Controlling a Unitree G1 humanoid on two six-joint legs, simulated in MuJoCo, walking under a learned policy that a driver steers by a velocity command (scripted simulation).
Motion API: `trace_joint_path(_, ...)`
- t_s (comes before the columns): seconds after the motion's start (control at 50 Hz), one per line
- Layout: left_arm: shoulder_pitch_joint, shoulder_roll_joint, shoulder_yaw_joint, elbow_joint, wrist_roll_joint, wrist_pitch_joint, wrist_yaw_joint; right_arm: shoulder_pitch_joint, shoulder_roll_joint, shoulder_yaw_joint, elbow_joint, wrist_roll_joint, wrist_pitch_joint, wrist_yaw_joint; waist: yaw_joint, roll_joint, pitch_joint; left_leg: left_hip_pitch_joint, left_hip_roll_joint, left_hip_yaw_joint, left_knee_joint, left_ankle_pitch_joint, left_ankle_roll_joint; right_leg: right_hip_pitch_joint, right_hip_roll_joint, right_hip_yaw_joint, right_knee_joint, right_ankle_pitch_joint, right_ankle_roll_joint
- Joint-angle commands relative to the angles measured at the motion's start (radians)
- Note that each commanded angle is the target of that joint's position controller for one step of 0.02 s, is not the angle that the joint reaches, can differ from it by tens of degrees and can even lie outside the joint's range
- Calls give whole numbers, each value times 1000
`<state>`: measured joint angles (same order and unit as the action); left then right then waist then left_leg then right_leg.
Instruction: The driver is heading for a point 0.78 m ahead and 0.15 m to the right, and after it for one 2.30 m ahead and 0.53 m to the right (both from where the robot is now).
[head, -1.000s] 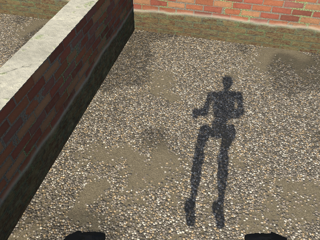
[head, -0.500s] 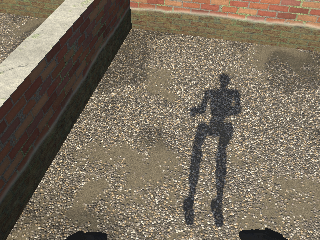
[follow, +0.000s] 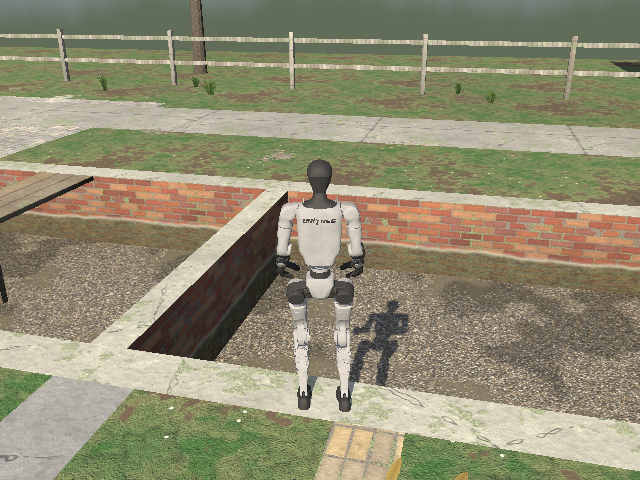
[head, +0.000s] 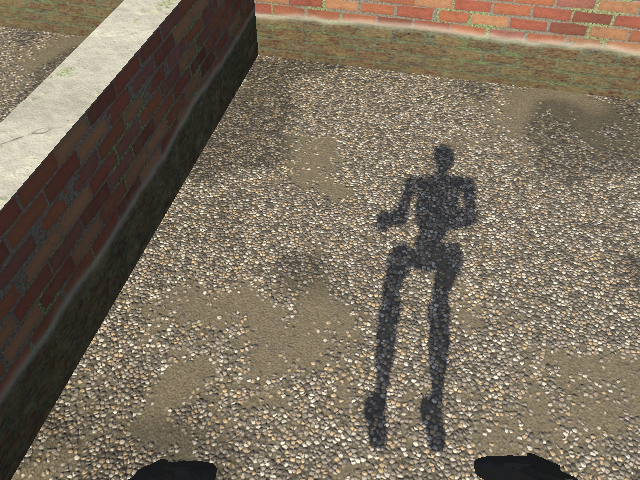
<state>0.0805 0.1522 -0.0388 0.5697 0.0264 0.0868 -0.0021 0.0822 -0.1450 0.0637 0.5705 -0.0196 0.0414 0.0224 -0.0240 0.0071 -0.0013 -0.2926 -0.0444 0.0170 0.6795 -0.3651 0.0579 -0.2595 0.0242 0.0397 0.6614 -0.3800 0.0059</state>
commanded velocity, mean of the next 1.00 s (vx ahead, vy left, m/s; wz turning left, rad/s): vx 0.50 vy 0.00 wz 0.00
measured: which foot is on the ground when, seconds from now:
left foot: down 0.00-1.00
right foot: down 0.00-1.00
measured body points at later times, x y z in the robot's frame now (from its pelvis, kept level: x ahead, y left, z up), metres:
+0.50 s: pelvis +0.00 +0.00 +0.00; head -0.01 +0.01 +0.45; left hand +0.21 +0.19 -0.08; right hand +0.21 -0.19 -0.07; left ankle +0.00 +0.08 -0.72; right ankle -0.02 -0.13 -0.72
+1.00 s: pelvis +0.00 +0.01 +0.00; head -0.01 +0.01 +0.45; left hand +0.21 +0.20 -0.08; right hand +0.20 -0.19 -0.07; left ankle +0.00 +0.08 -0.72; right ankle -0.02 -0.13 -0.72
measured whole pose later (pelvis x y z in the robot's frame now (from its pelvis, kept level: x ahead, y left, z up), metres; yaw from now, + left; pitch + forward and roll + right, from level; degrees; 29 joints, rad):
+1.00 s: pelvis +0.00 +0.01 +0.00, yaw +0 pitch -1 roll -1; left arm 0.09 0.15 -0.04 0.59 0.03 0.08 0.00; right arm 0.11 -0.14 0.07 0.56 -0.02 0.05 0.01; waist -0.02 0.01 -0.01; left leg -0.30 -0.04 0.03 0.71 -0.38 0.07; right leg -0.26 0.02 0.05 0.68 -0.39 0.02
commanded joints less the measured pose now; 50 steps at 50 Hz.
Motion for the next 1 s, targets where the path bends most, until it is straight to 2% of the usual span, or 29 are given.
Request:
trace_joint_path(0.02,-110,61,19,-104,1,-14,2,-87,-57,-18,-94,2,-22,-1,-5,-1,-107,-4,87,-70,-115,299,6,59,-37,37,-64,245,-17)
trace_joint_path(0.06,-57,48,19,-79,-2,-20,3,-45,-66,-19,-80,16,-18,-16,18,18,-165,5,97,-117,-171,99,11,104,-14,12,-58,56,-11)
trace_joint_path(0.08,-74,41,13,-84,-2,-21,1,-83,-73,-19,-92,22,-12,-20,23,39,-79,-42,103,-138,-202,48,14,67,-7,7,-60,53,-9)
trace_joint_path(0.1,-128,62,13,-103,-7,-19,1,-151,-62,-14,-122,13,-8,-5,10,21,-8,-63,99,-98,-139,259,12,17,-25,29,-65,205,-4)
trace_joint_path(0.2,-104,66,19,-92,-1,-25,5,-88,-57,-19,-103,-4,-17,-2,-6,-4,-113,-2,89,-73,-100,311,7,53,-37,42,-57,257,-13)
trace_joint_path(0.22,-48,47,16,-70,-1,-30,8,-19,-68,-21,-77,14,-19,-19,10,11,-182,13,92,-109,-166,77,7,109,-18,20,-59,57,-17)
trace_joint_path(0.26,-132,63,12,-98,-8,-24,3,-144,-61,-16,-125,13,-7,-8,4,10,-6,-61,94,-89,-130,252,9,9,-31,37,-66,221,-9)
trace_joint_path(0.36,-97,66,18,-87,1,-25,7,-74,-55,-19,-102,-6,-18,-3,-8,0,-117,-3,87,-71,-98,298,6,57,-36,43,-52,257,-14)
trace_joint_path(0.38,-48,54,17,-64,-4,-35,9,-30,-65,-21,-83,11,-16,-20,13,7,-173,12,95,-113,-155,103,8,101,-17,26,-57,67,-13)
trace_joint_path(0.4,-70,47,11,-69,-5,-36,7,-72,-72,-22,-96,18,-9,-23,19,25,-81,-35,99,-131,-181,59,10,63,-12,22,-63,62,-12)
trace_joint_path(0.42,-130,62,11,-95,-8,-26,4,-142,-60,-16,-127,14,-7,-9,4,17,-7,-62,97,-89,-129,254,10,7,-28,37,-61,219,-8)
trace_joint_path(0.48,-96,66,16,-85,2,-22,5,-73,-53,-17,-107,-6,-14,-2,-8,8,-97,-20,87,-71,-101,288,7,46,-35,45,-49,257,-12)
trace_joint_path(0.52,-44,54,16,-60,-3,-35,9,-24,-64,-21,-85,10,-17,-20,13,8,-173,11,95,-113,-154,100,9,100,-17,27,-55,69,-13)
trace_joint_path(0.54,-67,48,11,-66,-4,-37,8,-66,-72,-22,-97,18,-10,-24,19,25,-80,-37,100,-131,-181,57,11,61,-11,22,-60,61,-11)
trace_joint_path(0.56,-125,63,10,-91,-6,-28,7,-127,-62,-17,-125,11,-9,-10,3,15,-8,-63,94,-88,-129,241,9,10,-29,39,-59,225,-10)
trace_joint_path(0.64,-93,66,16,-82,2,-24,7,-67,-52,-18,-107,-6,-18,-3,-8,1,-108,-13,88,-69,-97,290,7,50,-35,45,-46,264,-13)
trace_joint_path(0.66,-43,54,16,-58,-3,-35,10,-19,-63,-20,-86,10,-17,-20,13,9,-172,9,97,-112,-153,103,10,98,-15,27,-51,69,-12)
trace_joint_path(0.68,-65,47,10,-64,-4,-37,9,-61,-72,-21,-99,18,-11,-24,18,26,-80,-39,102,-132,-181,60,12,60,-9,21,-56,61,-10)
trace_joint_path(0.7,-123,62,10,-89,-5,-27,7,-122,-61,-16,-127,11,-9,-10,2,16,-8,-65,95,-88,-128,244,10,9,-27,37,-55,224,-9)
trace_joint_path(0.76,-94,67,15,-81,2,-23,7,-65,-52,-16,-110,-5,-15,-4,-8,5,-91,-26,88,-68,-99,287,8,42,-34,45,-43,264,-12)
trace_joint_path(0.78,-39,53,14,-55,-1,-34,10,-13,-62,-19,-88,10,-16,-20,12,11,-169,5,97,-111,-153,103,11,96,-15,28,-49,73,-12)
trace_joint_path(0.8,-112,61,10,-87,-2,-27,8,-102,-59,-16,-120,6,-15,-9,0,12,-34,-49,91,-80,-114,267,10,18,-27,37,-51,239,-9)
trace_joint_path(0.84,-48,55,14,-56,-2,-33,10,-21,-64,-19,-92,11,-14,-21,12,14,-145,-8,101,-116,-158,99,13,86,-13,27,-46,67,-12)
trace_joint_path(0.86,-114,61,10,-88,-3,-25,8,-102,-59,-15,-123,7,-11,-9,0,17,-21,-61,93,-80,-118,262,10,12,-25,36,-47,234,-7)
trace_joint_path(0.9,-96,67,15,-80,2,-23,7,-65,-52,-16,-112,-4,-16,-5,-8,3,-91,-24,92,-70,-98,291,10,41,-31,44,-38,257,-12)
trace_joint_path(0.92,-42,54,15,-56,-2,-33,10,-12,-64,-18,-91,11,-15,-21,12,15,-154,-7,100,-113,-157,102,12,88,-12,27,-43,69,-10)
trace_joint_path(0.94,-60,46,8,-60,-2,-35,9,-49,-70,-19,-102,17,-10,-25,17,31,-77,-45,105,-132,-182,59,15,56,-7,22,-50,62,-9)
trace_joint_path(0.96,-118,61,9,-85,-3,-28,8,-111,-60,-15,-129,10,-10,-11,2,17,-11,-65,97,-87,-126,247,13,9,-25,38,-49,228,-8)
trace_joint_path(1.0,-96,70,15,-78,2,-24,8,-63,-53,-15,-115,-4,-14,-5,-9,2,-78,-32,90,-68,-99,287,10,35,-31,46,-38,264,-12)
